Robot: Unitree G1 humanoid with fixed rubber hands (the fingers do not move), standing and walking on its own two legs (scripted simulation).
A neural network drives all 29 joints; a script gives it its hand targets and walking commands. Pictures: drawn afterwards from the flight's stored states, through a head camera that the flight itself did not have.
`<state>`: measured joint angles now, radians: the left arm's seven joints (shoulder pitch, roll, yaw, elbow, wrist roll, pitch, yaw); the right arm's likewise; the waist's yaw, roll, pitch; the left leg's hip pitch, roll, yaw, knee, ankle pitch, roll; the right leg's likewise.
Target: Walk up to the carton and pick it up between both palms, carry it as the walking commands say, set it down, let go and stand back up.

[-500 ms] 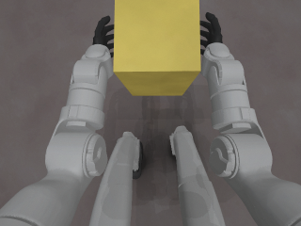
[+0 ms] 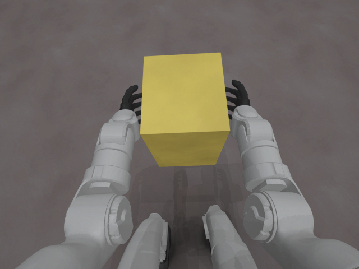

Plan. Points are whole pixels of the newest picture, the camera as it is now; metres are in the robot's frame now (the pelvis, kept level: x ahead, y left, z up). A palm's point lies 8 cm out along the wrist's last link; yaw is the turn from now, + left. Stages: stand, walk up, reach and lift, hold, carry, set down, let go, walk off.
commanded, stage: reach and lift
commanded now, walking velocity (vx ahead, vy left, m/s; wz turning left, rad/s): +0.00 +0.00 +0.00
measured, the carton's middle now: (185, 119) +0.44 +0.00 -0.04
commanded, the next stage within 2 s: hold in 1.60 s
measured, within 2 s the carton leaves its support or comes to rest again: neither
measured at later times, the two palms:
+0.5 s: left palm (111, 108) +0.40 +0.14 +0.09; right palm (240, 107) +0.39 -0.11 +0.09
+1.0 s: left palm (110, 110) +0.39 +0.14 +0.10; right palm (244, 108) +0.38 -0.11 +0.09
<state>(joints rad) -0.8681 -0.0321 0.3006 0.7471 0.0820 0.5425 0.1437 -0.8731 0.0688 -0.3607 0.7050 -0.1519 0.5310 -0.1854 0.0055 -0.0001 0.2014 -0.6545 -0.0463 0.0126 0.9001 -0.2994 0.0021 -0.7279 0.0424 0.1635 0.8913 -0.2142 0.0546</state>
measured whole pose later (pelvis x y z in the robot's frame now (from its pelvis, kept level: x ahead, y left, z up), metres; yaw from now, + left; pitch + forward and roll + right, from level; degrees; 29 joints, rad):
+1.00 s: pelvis +0.06 +0.02 +0.04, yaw +0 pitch -7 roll -1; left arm -0.60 -0.12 0.24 0.68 0.16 0.73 0.14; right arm -0.54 0.14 -0.32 0.59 -0.22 0.70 -0.13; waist 0.01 0.01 0.02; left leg -0.27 -0.03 -0.02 0.73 -0.34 0.02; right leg -0.31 0.04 0.13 0.66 -0.23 0.05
